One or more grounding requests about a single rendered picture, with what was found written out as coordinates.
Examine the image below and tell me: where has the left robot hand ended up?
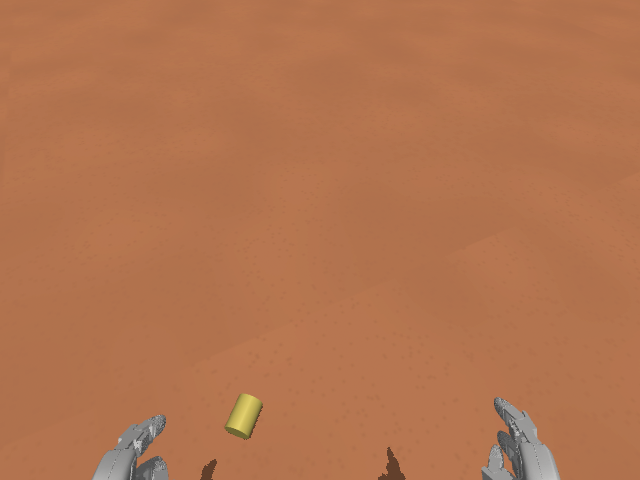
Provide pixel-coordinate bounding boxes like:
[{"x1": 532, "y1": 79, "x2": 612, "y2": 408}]
[{"x1": 91, "y1": 415, "x2": 175, "y2": 480}]

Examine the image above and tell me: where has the right robot hand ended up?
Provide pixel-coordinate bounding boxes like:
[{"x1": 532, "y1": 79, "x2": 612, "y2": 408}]
[{"x1": 481, "y1": 397, "x2": 561, "y2": 480}]

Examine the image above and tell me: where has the can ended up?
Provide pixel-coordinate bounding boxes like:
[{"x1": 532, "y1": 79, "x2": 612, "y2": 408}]
[{"x1": 224, "y1": 393, "x2": 263, "y2": 439}]

